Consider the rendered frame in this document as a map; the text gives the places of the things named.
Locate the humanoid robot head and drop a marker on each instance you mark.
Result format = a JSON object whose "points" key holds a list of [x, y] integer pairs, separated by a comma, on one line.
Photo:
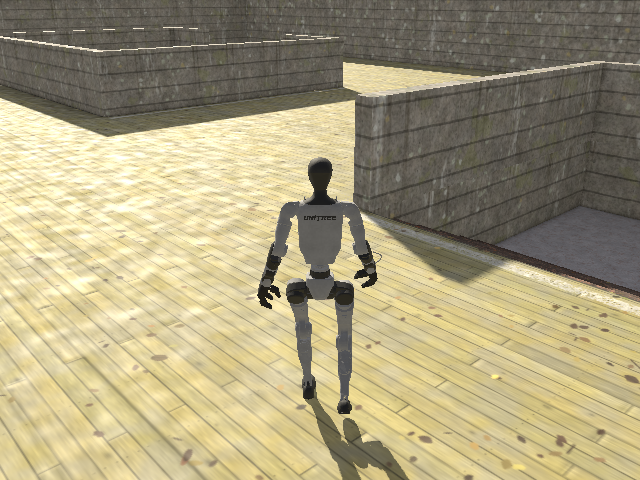
{"points": [[320, 172]]}

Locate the right robot upper arm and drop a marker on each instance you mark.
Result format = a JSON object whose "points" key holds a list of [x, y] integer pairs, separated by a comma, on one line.
{"points": [[351, 211]]}

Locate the left robot thigh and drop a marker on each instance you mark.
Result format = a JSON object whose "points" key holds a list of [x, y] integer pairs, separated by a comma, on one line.
{"points": [[296, 296]]}

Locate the robot left hand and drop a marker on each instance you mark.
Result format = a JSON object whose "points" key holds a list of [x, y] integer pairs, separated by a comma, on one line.
{"points": [[263, 292]]}

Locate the left robot upper arm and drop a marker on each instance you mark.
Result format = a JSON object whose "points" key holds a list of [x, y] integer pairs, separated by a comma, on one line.
{"points": [[288, 210]]}

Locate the robot left forearm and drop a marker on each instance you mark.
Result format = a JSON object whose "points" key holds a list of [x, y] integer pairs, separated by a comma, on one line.
{"points": [[270, 269]]}

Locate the robot right forearm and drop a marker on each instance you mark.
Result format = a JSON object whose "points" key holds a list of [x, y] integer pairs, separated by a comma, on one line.
{"points": [[368, 261]]}

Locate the robot right hand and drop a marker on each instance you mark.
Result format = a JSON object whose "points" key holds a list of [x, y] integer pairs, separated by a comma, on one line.
{"points": [[362, 273]]}

